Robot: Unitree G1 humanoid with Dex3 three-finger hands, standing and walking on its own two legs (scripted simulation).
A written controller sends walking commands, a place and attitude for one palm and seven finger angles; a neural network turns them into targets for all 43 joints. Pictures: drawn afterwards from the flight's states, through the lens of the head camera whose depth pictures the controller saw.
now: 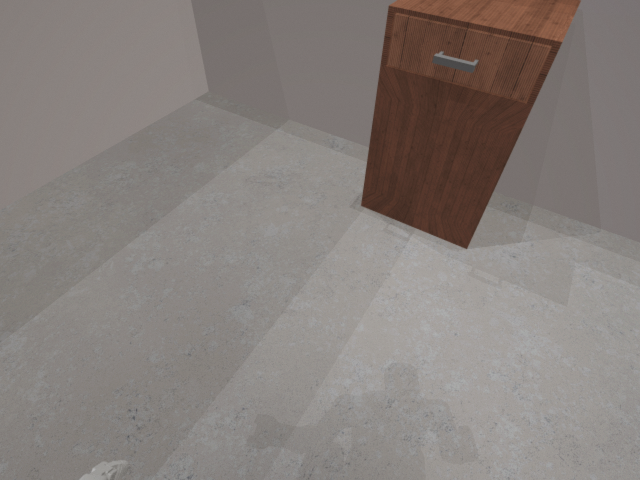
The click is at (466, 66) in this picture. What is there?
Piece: drawer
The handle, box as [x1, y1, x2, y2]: [432, 51, 478, 72]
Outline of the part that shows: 432,62 472,72 478,60 470,62 445,56 442,54 443,52 441,51 438,54 436,53 434,55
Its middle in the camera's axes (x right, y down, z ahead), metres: +0.42 -0.55 +1.19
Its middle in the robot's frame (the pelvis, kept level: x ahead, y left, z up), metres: +1.28 -0.36 -0.01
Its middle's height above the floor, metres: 0.76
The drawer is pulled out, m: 0.00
